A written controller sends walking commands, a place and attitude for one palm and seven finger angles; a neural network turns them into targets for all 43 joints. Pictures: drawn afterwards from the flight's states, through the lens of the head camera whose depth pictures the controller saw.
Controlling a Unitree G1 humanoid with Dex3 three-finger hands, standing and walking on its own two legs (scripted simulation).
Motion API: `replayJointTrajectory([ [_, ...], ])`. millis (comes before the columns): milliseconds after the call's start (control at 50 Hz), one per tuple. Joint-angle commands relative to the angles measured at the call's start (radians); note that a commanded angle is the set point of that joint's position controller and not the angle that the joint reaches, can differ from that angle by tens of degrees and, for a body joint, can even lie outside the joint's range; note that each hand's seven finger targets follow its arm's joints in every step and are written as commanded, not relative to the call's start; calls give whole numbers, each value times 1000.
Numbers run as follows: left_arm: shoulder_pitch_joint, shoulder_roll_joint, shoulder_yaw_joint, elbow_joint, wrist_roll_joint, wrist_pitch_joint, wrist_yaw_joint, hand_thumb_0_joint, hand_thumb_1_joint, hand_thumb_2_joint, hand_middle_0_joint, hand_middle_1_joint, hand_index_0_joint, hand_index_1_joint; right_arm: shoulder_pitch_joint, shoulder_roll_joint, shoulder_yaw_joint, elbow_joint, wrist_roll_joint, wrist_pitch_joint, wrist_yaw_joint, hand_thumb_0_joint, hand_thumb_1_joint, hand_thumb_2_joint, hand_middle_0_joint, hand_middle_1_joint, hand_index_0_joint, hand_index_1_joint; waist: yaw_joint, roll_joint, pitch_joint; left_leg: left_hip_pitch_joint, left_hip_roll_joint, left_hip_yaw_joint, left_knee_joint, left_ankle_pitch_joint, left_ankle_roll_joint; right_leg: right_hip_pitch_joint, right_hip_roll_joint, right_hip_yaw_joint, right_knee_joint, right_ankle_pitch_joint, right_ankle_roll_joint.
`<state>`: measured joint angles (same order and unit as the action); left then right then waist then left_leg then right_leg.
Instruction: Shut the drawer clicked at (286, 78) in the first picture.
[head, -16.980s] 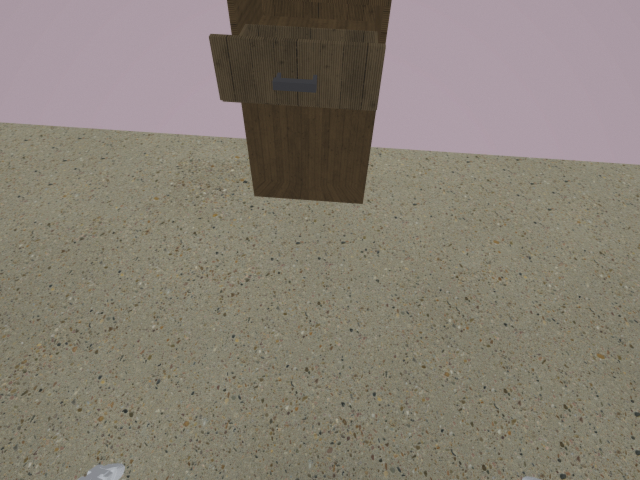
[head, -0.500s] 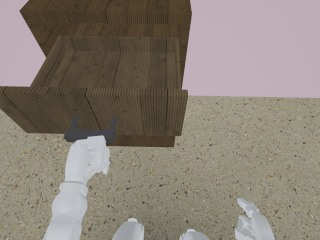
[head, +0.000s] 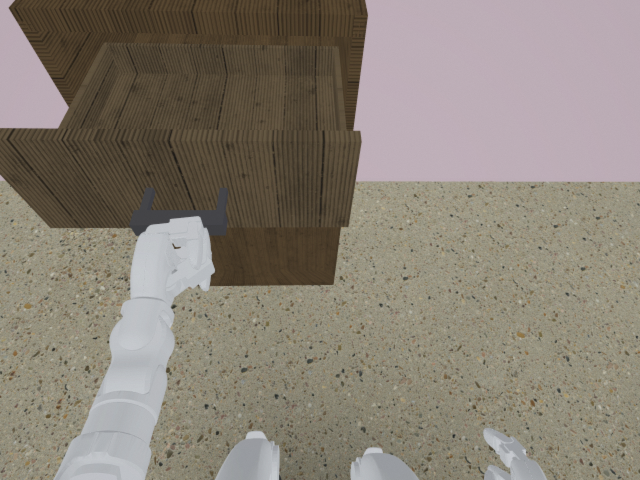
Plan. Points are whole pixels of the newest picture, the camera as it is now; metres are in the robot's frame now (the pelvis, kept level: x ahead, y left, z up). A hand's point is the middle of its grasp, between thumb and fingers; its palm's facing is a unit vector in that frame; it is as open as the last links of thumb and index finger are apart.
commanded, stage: push the drawer shut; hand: left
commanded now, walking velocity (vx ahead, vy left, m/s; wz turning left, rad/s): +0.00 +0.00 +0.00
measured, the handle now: (183, 209) +0.45 +0.19 +0.05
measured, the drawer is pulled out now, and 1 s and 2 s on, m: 0.23 0.10 0.00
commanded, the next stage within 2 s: none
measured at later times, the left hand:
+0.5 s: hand (215, 214) +0.45 +0.15 +0.04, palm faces +0.02 -1.00 -0.03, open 2.8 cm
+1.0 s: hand (223, 182) +0.51 +0.14 +0.04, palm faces +0.04 -1.00 -0.03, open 2.8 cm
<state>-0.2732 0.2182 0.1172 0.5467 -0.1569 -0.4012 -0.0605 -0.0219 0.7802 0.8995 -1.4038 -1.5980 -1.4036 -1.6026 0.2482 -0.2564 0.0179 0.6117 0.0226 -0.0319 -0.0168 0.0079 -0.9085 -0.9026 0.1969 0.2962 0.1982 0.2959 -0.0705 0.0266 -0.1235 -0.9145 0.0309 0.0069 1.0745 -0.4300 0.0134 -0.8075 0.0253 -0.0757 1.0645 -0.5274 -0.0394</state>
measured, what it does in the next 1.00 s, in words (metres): stands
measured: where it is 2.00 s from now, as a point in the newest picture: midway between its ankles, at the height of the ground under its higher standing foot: outside the picture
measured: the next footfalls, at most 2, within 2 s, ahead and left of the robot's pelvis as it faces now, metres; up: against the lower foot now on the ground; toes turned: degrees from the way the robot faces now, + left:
none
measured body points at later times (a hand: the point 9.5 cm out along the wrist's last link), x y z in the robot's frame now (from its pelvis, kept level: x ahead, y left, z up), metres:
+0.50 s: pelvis +0.00 +0.01 -0.01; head +0.10 +0.02 +0.43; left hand +0.44 +0.20 +0.05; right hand +0.07 -0.25 -0.12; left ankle +0.05 +0.11 -0.66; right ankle +0.00 -0.10 -0.66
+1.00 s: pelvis +0.00 +0.01 -0.02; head +0.13 +0.02 +0.42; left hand +0.50 +0.19 +0.05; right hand +0.01 -0.26 -0.13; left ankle +0.05 +0.11 -0.66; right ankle +0.00 -0.10 -0.66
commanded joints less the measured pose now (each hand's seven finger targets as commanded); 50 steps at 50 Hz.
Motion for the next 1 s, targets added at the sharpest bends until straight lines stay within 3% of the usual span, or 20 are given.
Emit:
replayJointTrajectory([
  [0,-380,153,77,-171,-12,-82,21,0,900,900,-1400,-1600,-1400,-1600,23,-143,-55,-108,-3,-31,-4,0,-900,-900,200,300,200,300,-14,10,-321,271,-19,-38,-125,151,15,63,-5,68,-183,230,22],
  [40,-418,133,64,-141,-9,-86,27,0,900,900,-1400,-1600,-1400,-1600,29,-143,-58,-100,-4,-26,-1,0,-900,-900,200,300,200,300,-28,-7,-319,281,-16,-41,-124,136,15,31,-3,62,-184,209,25],
  [140,-543,127,49,-83,15,-96,43,0,900,900,-1400,-1600,-1400,-1600,53,-147,-60,-82,-8,-15,2,0,-900,-900,200,300,200,300,-48,28,-338,308,-13,-55,-120,136,12,-21,-1,51,-169,192,22],
  [200,-619,174,87,-9,26,-96,52,0,900,900,-1400,-1600,-1400,-1600,73,-157,-58,-68,-12,-7,-1,0,-900,-900,200,300,200,300,-57,7,-321,292,-13,-63,-120,102,15,-45,5,49,-170,156,22],
  [260,-685,195,107,34,30,-101,51,0,900,900,-1400,-1600,-1400,-1600,83,-155,-58,-61,-13,1,-2,0,-900,-900,200,300,200,300,-59,20,-363,295,-15,-57,-111,113,15,-35,3,56,-168,167,22],
  [300,-691,196,109,61,38,-102,49,0,900,900,-1400,-1600,-1400,-1600,96,-157,-58,-64,-16,6,1,0,-900,-900,200,300,200,300,-56,50,-385,322,-12,-64,-110,144,12,-53,7,47,-154,183,18],
  [340,-737,180,104,110,35,-101,49,0,900,900,-1400,-1600,-1400,-1600,107,-154,-57,-55,-19,13,5,0,-900,-900,200,300,200,300,-66,22,-376,307,-13,-66,-107,144,12,-55,8,46,-157,185,20],
  [400,-773,236,149,162,45,-108,46,0,900,900,-1400,-1600,-1400,-1600,127,-162,-56,-54,-25,21,7,0,-900,-900,200,300,200,300,-61,30,-387,288,-15,-64,-98,156,15,-49,11,48,-146,194,17],
  [480,-827,221,142,193,46,-120,37,0,900,900,-1400,-1600,-1400,-1600,146,-156,-58,-50,-27,32,16,0,-900,-900,200,300,200,300,-74,43,-409,296,-14,-57,-87,182,16,-53,11,50,-145,219,20],
  [520,-819,271,187,220,51,-124,38,0,900,900,-1400,-1600,-1400,-1600,160,-164,-60,-51,-30,41,18,0,-900,-900,200,300,200,300,-68,30,-426,289,-13,-57,-78,204,17,-46,14,51,-136,239,20],
  [540,-823,252,172,232,51,-123,33,0,900,900,-1400,-1600,-1400,-1600,164,-158,-58,-53,-30,45,21,0,-900,-900,200,300,200,300,-73,22,-416,272,-16,-51,-77,202,19,-33,15,55,-139,247,22],
  [640,-893,310,209,273,64,-132,27,0,900,900,-1400,-1600,-1400,-1600,190,-164,-59,-42,-33,58,20,0,-900,-900,200,300,200,300,-83,37,-412,255,-13,-53,-69,196,20,-51,16,57,-132,240,22],
  [700,-944,276,180,268,68,-137,26,0,900,900,-1400,-1600,-1400,-1600,203,-161,-63,-37,-37,63,24,0,-900,-900,200,300,200,300,-98,89,-437,317,-7,-63,-62,239,18,-97,18,48,-123,257,18],
  [740,-956,270,175,300,72,-134,31,0,900,900,-1400,-1600,-1400,-1600,210,-164,-63,-30,-38,69,27,0,-900,-900,200,300,200,300,-106,66,-428,311,-5,-69,-64,220,18,-115,20,45,-129,233,20],
  [800,-1026,284,177,320,83,-139,40,0,900,900,-1400,-1600,-1400,-1600,225,-167,-63,-19,-43,71,27,0,-900,-900,200,300,200,300,-124,77,-426,296,-7,-69,-53,211,23,-131,21,49,-127,225,20],
  [820,-1026,338,215,335,94,-139,46,0,900,900,-1400,-1600,-1400,-1600,234,-175,-63,-15,-45,75,26,0,-900,-900,200,300,200,300,-118,63,-441,289,-4,-73,-51,213,21,-126,20,47,-122,223,20],
  [860,-1078,303,176,342,98,-138,45,0,900,900,-1400,-1600,-1400,-1600,234,-169,-60,-14,-46,76,28,0,-900,-900,200,300,200,300,-143,65,-433,281,-6,-73,-47,198,25,-138,20,50,-128,214,24],
  [880,-1062,318,194,375,102,-133,46,0,900,900,-1400,-1600,-1400,-1600,241,-171,-61,-13,-47,78,28,0,-900,-900,200,300,200,300,-131,66,-426,269,-7,-72,-48,190,24,-135,21,49,-128,205,21],
  [920,-1123,331,185,364,115,-138,47,0,900,900,-1400,-1600,-1400,-1600,252,-173,-57,-12,-51,79,29,0,-900,-900,200,300,200,300,-146,110,-455,296,-5,-79,-42,208,23,-161,21,47,-118,211,19],
  [980,-1136,348,204,403,116,-126,49,0,900,900,-1400,-1600,-1400,-1600,267,-175,-56,-9,-56,84,32,0,-900,-900,200,300,200,300,-151,87,-457,271,-5,-76,-27,216,27,-152,25,50,-119,220,21],
])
